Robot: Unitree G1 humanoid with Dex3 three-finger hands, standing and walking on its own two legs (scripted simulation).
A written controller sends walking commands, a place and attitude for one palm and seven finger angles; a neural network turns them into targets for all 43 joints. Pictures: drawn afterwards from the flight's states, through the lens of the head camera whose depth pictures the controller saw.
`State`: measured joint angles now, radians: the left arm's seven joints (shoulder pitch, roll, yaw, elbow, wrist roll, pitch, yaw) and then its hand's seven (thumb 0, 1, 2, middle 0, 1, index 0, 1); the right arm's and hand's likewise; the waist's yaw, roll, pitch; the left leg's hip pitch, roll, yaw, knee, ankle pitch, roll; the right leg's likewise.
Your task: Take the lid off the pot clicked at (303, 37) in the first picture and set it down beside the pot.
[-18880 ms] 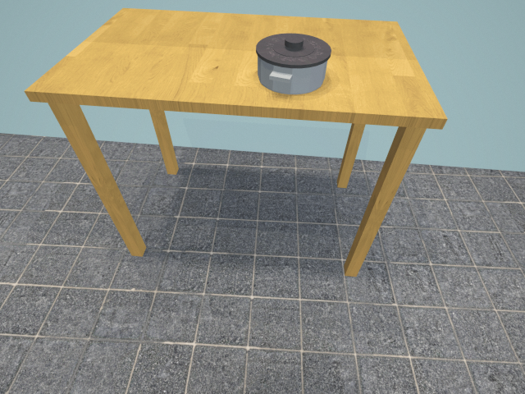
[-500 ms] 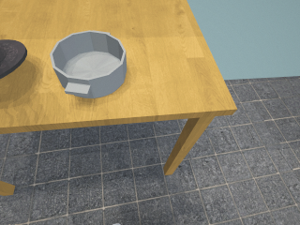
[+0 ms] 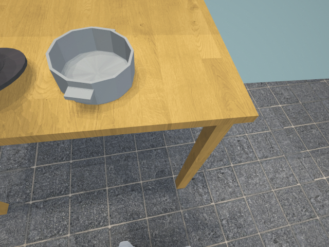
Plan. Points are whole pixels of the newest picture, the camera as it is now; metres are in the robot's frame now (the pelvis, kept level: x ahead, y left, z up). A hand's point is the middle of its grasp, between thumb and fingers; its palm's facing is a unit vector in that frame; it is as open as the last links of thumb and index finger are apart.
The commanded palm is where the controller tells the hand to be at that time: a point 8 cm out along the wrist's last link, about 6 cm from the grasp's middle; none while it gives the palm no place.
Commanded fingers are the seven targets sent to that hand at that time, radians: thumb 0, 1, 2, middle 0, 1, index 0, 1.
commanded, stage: open the fingers wide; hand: left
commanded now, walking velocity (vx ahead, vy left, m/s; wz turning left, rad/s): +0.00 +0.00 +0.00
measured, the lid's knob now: out of the picture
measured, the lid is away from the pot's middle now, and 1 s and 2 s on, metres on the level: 0.24 0.25 0.25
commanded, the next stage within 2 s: raise the empty hand in 1.20 s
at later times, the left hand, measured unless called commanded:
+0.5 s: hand out of the picture +0.44 +0.37 +0.15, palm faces -0.40 -0.14 -0.91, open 8.1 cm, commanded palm +0.48 +0.36 +0.21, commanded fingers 0.00 0.31 0.83 -0.72 -1.01 -0.51 -0.95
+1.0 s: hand out of the picture +0.45 +0.35 +0.16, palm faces -0.37 -0.12 -0.92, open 10.4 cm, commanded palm +0.49 +0.34 +0.21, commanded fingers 0.00 -0.09 0.81 -0.42 -0.72 -0.42 -0.72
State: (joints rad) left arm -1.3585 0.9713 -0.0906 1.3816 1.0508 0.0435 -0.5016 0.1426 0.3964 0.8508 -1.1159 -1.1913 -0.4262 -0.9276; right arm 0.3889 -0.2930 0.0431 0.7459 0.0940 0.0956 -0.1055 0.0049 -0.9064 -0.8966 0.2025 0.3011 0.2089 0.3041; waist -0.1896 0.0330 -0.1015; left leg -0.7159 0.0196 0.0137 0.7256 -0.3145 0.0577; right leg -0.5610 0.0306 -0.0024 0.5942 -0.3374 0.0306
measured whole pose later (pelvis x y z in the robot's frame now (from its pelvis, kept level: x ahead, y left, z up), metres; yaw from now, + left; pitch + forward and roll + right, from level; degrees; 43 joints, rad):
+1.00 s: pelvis -0.02 +0.01 +0.00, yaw +0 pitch +15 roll -4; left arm -1.20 0.93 -0.05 1.19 1.03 -0.10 -0.46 0.00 0.01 0.78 -0.48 -0.80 -0.44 -0.79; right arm 0.36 -0.28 0.03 0.70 0.11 0.19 -0.10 0.01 -0.91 -0.90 0.20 0.30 0.21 0.30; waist -0.15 0.04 -0.10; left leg -0.71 0.01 0.02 0.76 -0.31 0.07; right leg -0.57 0.02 0.00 0.65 -0.34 0.03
